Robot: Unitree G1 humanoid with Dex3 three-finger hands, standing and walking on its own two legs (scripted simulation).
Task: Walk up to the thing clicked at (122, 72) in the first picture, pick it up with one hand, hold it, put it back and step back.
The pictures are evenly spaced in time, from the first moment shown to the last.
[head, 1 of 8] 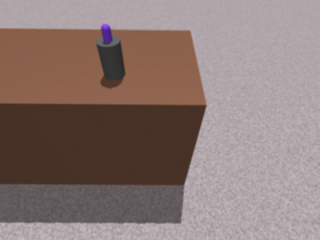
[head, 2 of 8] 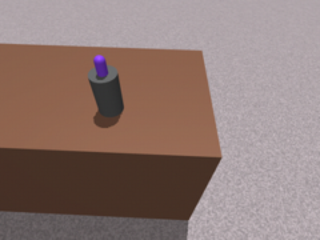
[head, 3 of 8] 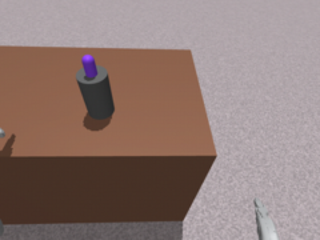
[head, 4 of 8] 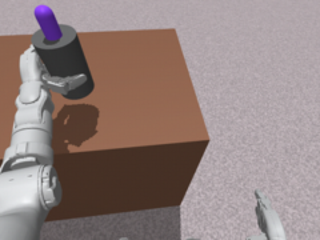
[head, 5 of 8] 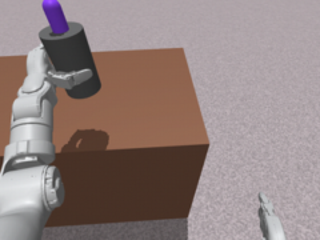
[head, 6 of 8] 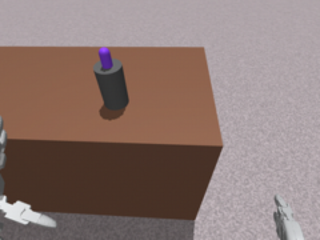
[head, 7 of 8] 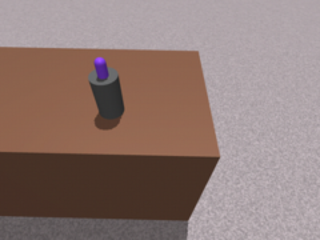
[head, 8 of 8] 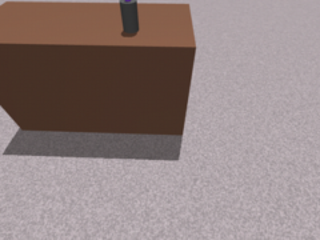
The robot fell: no
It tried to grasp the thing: yes
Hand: left
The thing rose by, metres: 0.29
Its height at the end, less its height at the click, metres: +0.00
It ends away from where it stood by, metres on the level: 0.01
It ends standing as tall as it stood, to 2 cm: yes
